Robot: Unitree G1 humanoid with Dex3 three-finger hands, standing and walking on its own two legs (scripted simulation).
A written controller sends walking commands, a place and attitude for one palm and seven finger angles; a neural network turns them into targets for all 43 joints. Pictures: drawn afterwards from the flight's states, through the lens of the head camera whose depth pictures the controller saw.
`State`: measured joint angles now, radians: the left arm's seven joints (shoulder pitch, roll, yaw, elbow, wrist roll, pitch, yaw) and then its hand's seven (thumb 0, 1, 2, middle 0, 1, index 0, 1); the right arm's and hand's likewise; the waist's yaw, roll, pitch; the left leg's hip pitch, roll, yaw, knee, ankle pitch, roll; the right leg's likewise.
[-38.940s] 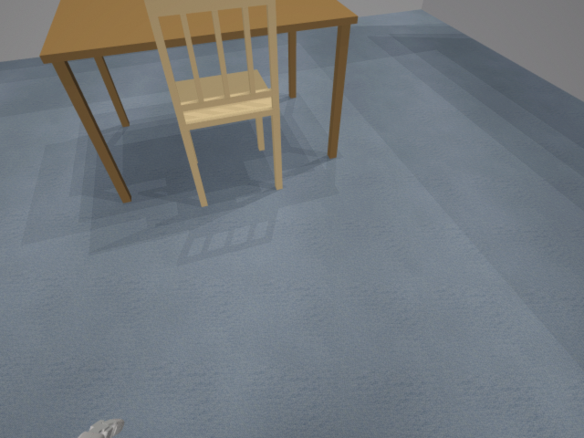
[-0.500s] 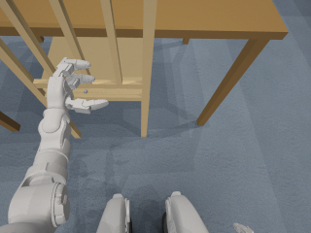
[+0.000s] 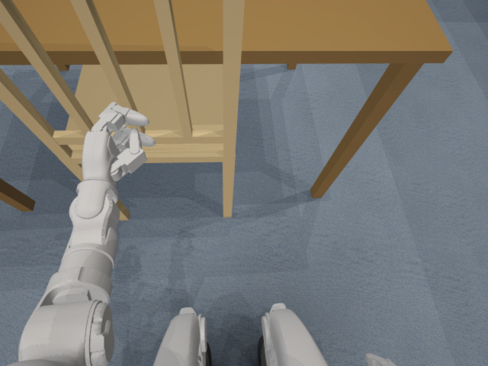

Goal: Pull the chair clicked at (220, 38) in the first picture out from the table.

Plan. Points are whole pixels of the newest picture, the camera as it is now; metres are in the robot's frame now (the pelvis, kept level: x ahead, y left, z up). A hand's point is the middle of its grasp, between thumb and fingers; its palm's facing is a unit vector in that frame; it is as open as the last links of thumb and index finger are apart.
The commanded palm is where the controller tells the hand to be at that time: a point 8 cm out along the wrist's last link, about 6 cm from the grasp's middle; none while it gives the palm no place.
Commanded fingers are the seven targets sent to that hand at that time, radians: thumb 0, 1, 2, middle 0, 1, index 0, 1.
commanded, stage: hook a spindle and tug to test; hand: left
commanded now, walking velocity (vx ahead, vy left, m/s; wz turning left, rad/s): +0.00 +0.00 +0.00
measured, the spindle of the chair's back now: (117, 81) +0.58 +0.20 +0.05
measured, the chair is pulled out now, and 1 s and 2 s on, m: -0.09 -0.09 -0.09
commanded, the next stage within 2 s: open the thumb and straighten the fingers in 0.42 s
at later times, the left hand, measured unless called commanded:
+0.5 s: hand (134, 178) +0.40 +0.15 +0.03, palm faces +0.00 -1.00 -0.03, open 4.4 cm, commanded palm +0.38 +0.21 +0.02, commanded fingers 0.00 0.90 0.90 -0.50 -1.45 -0.50 -1.45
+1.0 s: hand (139, 180) +0.41 +0.15 +0.01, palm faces -0.03 -1.00 -0.05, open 13.9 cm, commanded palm +0.38 +0.20 +0.02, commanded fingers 0.00 -0.55 0.20 -0.12 -0.36 -0.12 -0.36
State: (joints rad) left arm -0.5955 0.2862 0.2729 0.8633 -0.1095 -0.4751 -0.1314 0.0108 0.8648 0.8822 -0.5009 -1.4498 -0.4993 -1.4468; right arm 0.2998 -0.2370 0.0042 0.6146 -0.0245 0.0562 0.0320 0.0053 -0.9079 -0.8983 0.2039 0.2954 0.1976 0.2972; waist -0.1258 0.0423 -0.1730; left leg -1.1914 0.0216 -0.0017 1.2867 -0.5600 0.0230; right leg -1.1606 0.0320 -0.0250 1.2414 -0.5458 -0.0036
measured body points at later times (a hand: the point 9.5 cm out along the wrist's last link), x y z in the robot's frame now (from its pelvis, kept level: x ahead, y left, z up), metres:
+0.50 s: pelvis -0.01 -0.01 +0.00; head +0.12 +0.01 +0.43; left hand +0.40 +0.21 +0.03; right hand +0.11 -0.26 -0.12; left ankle +0.02 +0.10 -0.62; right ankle +0.02 -0.12 -0.62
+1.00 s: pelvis -0.01 -0.01 +0.00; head +0.12 +0.01 +0.43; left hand +0.40 +0.21 +0.02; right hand +0.08 -0.26 -0.13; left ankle +0.02 +0.10 -0.62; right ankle +0.02 -0.12 -0.62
